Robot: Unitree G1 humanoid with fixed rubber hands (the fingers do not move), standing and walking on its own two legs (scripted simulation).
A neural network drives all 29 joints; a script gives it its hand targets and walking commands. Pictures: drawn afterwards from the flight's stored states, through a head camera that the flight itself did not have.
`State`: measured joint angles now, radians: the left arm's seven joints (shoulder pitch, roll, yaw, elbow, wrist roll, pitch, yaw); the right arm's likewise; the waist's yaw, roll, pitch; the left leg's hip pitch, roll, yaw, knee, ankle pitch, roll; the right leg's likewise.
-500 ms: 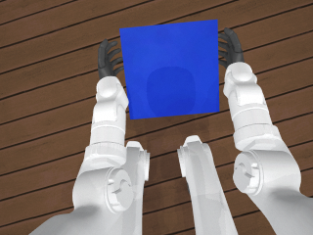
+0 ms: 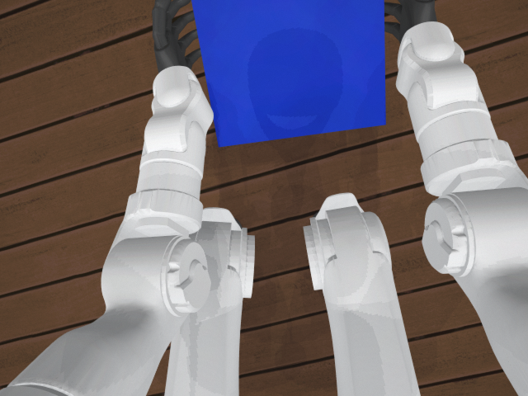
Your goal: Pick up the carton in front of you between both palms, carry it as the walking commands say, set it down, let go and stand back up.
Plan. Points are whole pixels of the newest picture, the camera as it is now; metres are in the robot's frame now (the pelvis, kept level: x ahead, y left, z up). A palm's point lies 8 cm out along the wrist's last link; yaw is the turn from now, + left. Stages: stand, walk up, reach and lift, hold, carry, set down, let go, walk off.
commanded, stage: set down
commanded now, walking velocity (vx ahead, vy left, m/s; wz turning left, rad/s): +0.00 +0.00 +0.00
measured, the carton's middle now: (287, 58) +0.52 -0.06 -0.25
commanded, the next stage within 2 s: none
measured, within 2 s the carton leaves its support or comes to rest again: rests again in 0.64 s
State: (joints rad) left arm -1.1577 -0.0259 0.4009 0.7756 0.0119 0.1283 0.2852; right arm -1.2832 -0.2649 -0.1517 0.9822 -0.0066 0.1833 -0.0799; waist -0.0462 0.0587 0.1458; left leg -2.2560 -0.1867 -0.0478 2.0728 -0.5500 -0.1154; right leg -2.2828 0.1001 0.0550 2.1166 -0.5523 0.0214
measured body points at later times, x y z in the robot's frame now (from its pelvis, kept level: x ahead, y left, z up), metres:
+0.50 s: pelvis +0.00 +0.00 -0.01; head +0.34 -0.05 +0.28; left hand +0.53 +0.09 -0.16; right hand +0.53 -0.22 -0.17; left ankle +0.12 +0.13 -0.36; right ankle +0.11 -0.11 -0.36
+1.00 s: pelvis +0.02 +0.00 -0.01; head +0.37 -0.05 +0.26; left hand +0.54 +0.09 -0.18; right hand +0.54 -0.22 -0.19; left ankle +0.12 +0.12 -0.36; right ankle +0.11 -0.11 -0.36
